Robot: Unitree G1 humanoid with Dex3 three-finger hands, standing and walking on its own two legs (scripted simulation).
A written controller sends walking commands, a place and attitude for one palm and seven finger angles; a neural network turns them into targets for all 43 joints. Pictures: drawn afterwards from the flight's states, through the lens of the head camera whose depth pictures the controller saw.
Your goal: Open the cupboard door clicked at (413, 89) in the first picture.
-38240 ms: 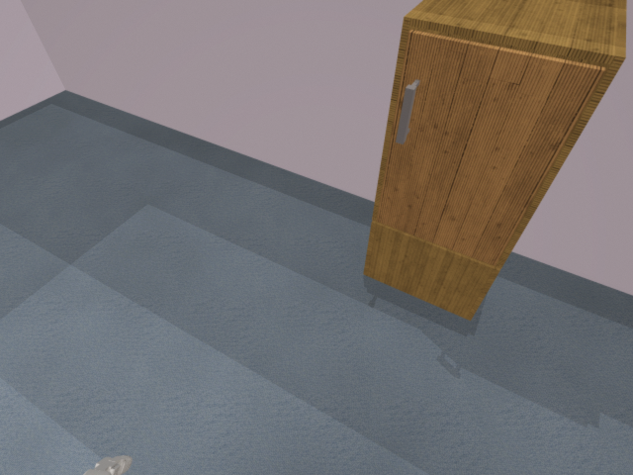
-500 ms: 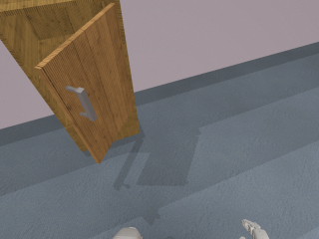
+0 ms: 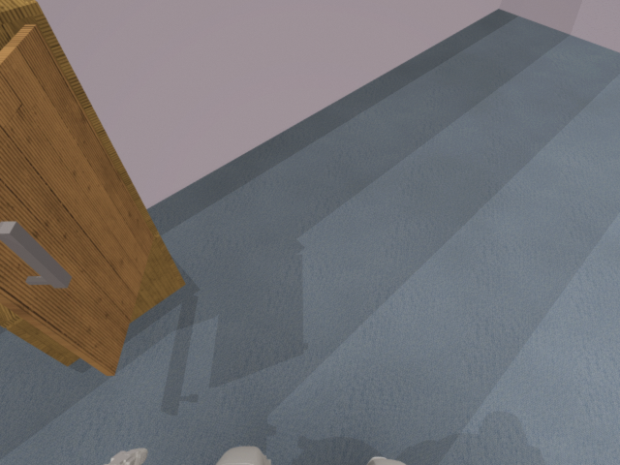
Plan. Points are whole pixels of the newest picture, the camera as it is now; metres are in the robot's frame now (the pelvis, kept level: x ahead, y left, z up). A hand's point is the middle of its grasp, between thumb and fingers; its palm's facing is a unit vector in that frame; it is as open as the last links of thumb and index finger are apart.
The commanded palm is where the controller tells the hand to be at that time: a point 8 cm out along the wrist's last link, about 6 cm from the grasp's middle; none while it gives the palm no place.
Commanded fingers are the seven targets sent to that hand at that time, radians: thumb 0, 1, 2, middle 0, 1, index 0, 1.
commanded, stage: walk to a spot facing it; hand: left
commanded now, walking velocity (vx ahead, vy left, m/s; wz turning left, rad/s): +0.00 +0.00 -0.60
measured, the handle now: (23, 258) +0.36 +0.44 +0.01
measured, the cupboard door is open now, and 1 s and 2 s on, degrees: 48 48 48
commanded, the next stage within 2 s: turn to face it in 1.88 s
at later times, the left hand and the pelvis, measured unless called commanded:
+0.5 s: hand (256, 385) +0.24 +0.10 -0.14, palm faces -0.33 -0.92 -0.22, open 7.4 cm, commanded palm none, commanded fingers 0.00 0.90 0.90 -0.20 -0.30 -0.20 -0.30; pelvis +0.06 -0.04 +0.00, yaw -19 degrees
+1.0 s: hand (315, 298) +0.40 +0.02 -0.14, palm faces -0.53 -0.83 -0.17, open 7.4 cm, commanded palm none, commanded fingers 0.00 0.90 0.90 -0.20 -0.30 -0.20 -0.30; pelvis +0.23 -0.10 +0.03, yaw -33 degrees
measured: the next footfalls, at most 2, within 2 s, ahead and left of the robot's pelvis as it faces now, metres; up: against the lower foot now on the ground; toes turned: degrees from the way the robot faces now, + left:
right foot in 0.44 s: +0.08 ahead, -0.17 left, +0.00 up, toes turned -23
left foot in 0.76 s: +0.31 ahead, +0.01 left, +0.00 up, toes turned -22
